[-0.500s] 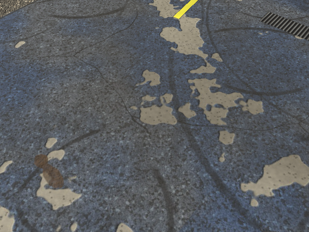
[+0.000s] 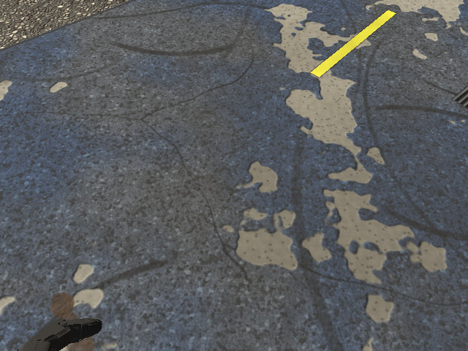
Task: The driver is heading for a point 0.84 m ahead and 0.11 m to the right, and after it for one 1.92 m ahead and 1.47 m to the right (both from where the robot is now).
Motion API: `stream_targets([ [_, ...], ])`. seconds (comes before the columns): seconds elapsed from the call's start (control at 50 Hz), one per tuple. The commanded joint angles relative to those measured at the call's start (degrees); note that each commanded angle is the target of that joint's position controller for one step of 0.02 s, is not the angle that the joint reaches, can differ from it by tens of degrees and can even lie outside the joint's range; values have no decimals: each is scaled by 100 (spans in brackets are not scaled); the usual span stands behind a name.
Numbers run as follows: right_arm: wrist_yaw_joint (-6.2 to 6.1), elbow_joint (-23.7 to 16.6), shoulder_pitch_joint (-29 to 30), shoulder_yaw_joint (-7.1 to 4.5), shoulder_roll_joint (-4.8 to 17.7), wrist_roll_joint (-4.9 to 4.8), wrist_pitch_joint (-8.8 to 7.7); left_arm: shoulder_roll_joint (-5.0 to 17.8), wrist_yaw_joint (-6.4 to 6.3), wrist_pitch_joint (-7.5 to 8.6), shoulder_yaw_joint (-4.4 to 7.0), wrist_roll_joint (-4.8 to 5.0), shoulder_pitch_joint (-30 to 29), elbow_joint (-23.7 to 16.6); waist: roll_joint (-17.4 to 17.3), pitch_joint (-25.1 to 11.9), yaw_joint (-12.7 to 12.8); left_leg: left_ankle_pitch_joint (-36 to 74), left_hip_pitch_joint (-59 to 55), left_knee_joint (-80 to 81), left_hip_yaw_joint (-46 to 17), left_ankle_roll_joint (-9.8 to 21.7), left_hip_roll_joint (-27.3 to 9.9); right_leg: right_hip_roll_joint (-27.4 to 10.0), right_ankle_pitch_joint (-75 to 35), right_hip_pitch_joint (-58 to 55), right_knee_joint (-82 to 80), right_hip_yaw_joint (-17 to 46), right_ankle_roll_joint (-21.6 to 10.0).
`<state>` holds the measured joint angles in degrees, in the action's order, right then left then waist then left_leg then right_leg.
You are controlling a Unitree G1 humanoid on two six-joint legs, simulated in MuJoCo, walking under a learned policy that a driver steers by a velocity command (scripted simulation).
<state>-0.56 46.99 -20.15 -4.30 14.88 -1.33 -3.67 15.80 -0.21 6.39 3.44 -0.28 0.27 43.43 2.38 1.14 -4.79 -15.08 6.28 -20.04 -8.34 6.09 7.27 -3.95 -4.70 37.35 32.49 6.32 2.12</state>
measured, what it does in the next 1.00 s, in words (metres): walks ahead: right foot, then left foot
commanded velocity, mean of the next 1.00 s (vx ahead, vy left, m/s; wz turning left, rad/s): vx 0.49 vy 0.00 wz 0.06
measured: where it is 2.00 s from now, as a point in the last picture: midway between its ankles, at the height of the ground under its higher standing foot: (184, 276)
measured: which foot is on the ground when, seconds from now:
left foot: down 0.00-0.12, up 0.14-0.60, down 0.62-1.00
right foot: up 0.00-0.10, down 0.12-0.62, up 0.64-1.00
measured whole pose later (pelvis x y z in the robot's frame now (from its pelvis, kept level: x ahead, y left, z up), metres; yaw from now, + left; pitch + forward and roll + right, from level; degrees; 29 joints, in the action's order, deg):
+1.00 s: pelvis +0.52 +0.07 +0.00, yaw +0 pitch +1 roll +2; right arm -0.4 48.6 -19.4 -3.7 15.1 0.7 -5.3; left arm 16.1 1.8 2.4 3.4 0.8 8.7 43.9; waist 2.8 0.7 -3.7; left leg -15.0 -0.8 -12.8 11.4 2.2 2.1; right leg -5.5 -3.6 39.9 42.8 2.8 -0.2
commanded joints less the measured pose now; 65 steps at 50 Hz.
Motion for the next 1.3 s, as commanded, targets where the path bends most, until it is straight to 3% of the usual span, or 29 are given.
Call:
stream_targets([
  [0.02, -65, -230, -300, -194, 841, -24, 10, 452, 117, 177, 67, 38, -802, -643, -733, -54, -55, 1199, -117, 110, -1334, 599, -1392, 340, 106, -263, -481, -167, -70],
  [0.08, -117, -292, -229, -220, 913, -5, 94, 617, 170, 268, 122, 77, -548, -653, -992, -140, 162, 1704, -316, -361, -1717, 528, -1516, 478, 835, -900, -718, -221, -237],
  [0.12, -78, -406, -12, -112, 647, 47, 81, 948, 117, 320, 266, -22, 759, -367, -983, -961, 809, 2600, 50, -1618, -1320, 251, -1125, 146, 556, -2897, -814, -154, -710],
  [0.14, -71, -537, -78, -21, 405, 118, 51, 1265, 65, 295, 348, -107, 1764, -260, -331, -1841, 1124, 1688, 1146, -3221, -750, -38, -677, -838, 748, -4673, -632, 1010, -1191],
  [0.16, -51, -524, -1029, 75, 152, -47, -12, 1468, 127, 207, 429, -78, 2217, 39, 1717, -2390, 733, -1794, 3012, -4833, -303, -380, -9, -1927, 1727, -6147, -1148, 3580, -2033],
  [0.18, -58, -358, -961, 0, 695, -120, -21, 860, 148, 169, 288, 87, 2083, -35, 1036, -1811, 843, -1713, 3672, -5462, -489, -406, -459, -1881, 2857, -5849, -1387, 3756, -1861],
  [0.2, -45, -442, -270, -52, 915, -86, -17, 559, 129, 118, 208, 106, 1757, -94, 411, -950, 963, -1191, 3824, -5557, -324, -440, -628, -1592, 2721, -5018, -1498, 2793, -1605],
  [0.24, -44, -637, 391, -57, 769, 62, -64, 490, 138, 53, 146, -1, 1299, -106, -78, -184, 729, -564, 3591, -5064, -44, -445, -959, -1180, 1550, -3671, -1799, 1805, -1496],
  [0.3, 19, -672, 275, 1, 429, 43, -45, 406, 155, 87, 104, 7, 1302, 10, 262, -216, 463, -416, 3135, -4360, 254, -458, -1233, -869, 713, -3100, -2134, 1048, -1536],
  [0.38, 56, -937, 966, 132, 243, 119, -79, 781, 106, 57, 201, 92, 1469, 140, 177, -114, 600, 457, 3100, -2944, 525, -583, -1375, -819, 267, -2897, -2444, 432, -1577],
  [0.52, 194, -1279, 2034, 138, 407, 8, -149, 1004, 94, -107, 218, 211, 2063, 419, 277, 71, 897, 1336, 2488, -1259, 749, -477, -1064, -926, 385, -3254, -2224, 71, -1254],
  [0.56, 225, -1310, 1962, 88, 538, 8, -166, 1090, 75, -171, 235, 218, 2063, 467, 324, 31, 735, 1051, 2172, -993, 804, -324, -981, -1056, 108, -3483, -1955, 92, -1136],
  [0.6, 184, -1010, 942, -103, 868, 63, -162, 1013, 47, -218, 185, 203, 2021, 467, 170, -562, 174, 1001, 596, -669, 1015, -70, -743, -702, -1184, -3308, -672, -303, -886],
  [0.62, 118, -848, -35, -235, 1244, 144, -152, 734, 42, -200, 56, 101, 2005, 342, -246, -1283, -243, 1059, -991, -807, 163, 272, -1553, -402, -404, -2341, 873, -524, -655],
  [0.64, 88, -779, -495, -354, 1826, 211, -98, 84, 55, -91, -154, 52, 2561, 180, -1772, -1976, -64, 519, -2836, -417, -2283, 1117, -3030, 497, 2817, -104, 3030, -797, -276],
  [0.66, 112, -731, -673, -242, 1343, 151, -88, 539, 67, -9, -51, 180, 2433, 284, -1509, -2122, -259, -254, -2713, 115, -3171, 1246, -3136, 447, 3829, 579, 3908, -20, -302],
  [0.68, 125, -739, -320, -143, 1091, 121, -113, 882, 78, 15, 60, 307, 2005, 158, -1136, -1245, -187, -212, -2026, 202, -2297, 970, -2940, 178, 3392, 943, 4113, 46, -375],
  [0.74, 179, -774, 638, 12, 566, 180, -202, 725, 39, -158, 104, 181, 1719, 136, -936, -331, 355, 577, -217, 777, -638, 565, -2263, -357, 2226, 266, 3398, -64, -311],
  [0.82, 152, -560, 718, -69, 650, 242, -360, 416, 33, -372, 88, 186, 1721, 110, -689, -105, 563, 1548, 272, 1225, 305, 576, -2186, -354, 1450, 154, 3083, 53, -179],
  [1.0, -69, -187, 353, -145, 958, 163, -178, 126, 299, -313, -25, 61, 226, -540, -434, 397, 126, 3224, -316, 915, 1749, 243, -2102, -85, -65, 124, 587, -675, -287],
  [1.06, -151, -172, 304, -194, 1141, 70, 9, 276, 432, -324, 48, 60, 237, -770, -671, 114, 222, 4565, -825, 153, 1874, 100, -2217, 194, 607, -197, 330, -995, -466],
  [1.1, -227, -262, 468, -244, 1272, 8, 120, 558, 462, -338, 192, 62, 903, -704, -821, -318, 604, 5622, -927, -915, 1907, -58, -2171, 560, 1112, -994, 188, -1206, -681],
  [1.12, -242, -319, 582, -229, 1234, -18, 151, 820, 411, -325, 334, 60, 1603, -548, -683, -679, 988, 5304, -676, -1935, 1996, -240, -1961, 749, 643, -1934, -339, -1185, -859],
  [1.14, -223, -393, 413, -162, 1074, 74, 98, 1261, 267, -347, 482, 32, 2089, -483, -91, -1096, 1199, 3491, 401, -3498, 2035, -600, -1588, 256, -1305, -3345, -536, -389, -1161],
  [1.16, -110, -554, -261, 58, 311, 436, -1, 1803, 140, -404, 512, -40, 1900, -598, 1357, -1687, 483, -2490, 2636, -5617, 1728, -998, -605, -1245, -4554, -5269, 257, 1729, -2120],
  [1.18, 0, -538, -371, 65, 699, 254, -109, 1624, 183, -379, 446, -87, 1997, -849, 737, -3059, 800, -2738, 3032, -6550, 323, -1014, -381, -1907, -3657, -5727, -322, 3228, -2894],
  [1.2, 24, -666, 308, -25, 1002, 35, -107, 1324, 207, -394, 396, -37, 1695, -930, 167, -2516, 966, -2138, 3288, -6437, 128, -902, -674, -1545, -2764, -5213, -617, 2512, -2609],
  [1.24, -108, -737, 740, -23, 933, 137, 13, 900, 149, -456, 277, 140, 1081, -968, -346, -1161, 634, -1316, 3381, -5572, 294, -907, -1024, -993, -1361, -3545, -1023, 1676, -2074],
  [1.3, -177, -759, 503, -45, 848, 201, 227, 939, 96, -519, 293, -17, 760, -1064, 31, -827, 239, -987, 2487, -4708, 386, -966, -1000, -620, -1106, -2081, -1361, 1276, -1918],
])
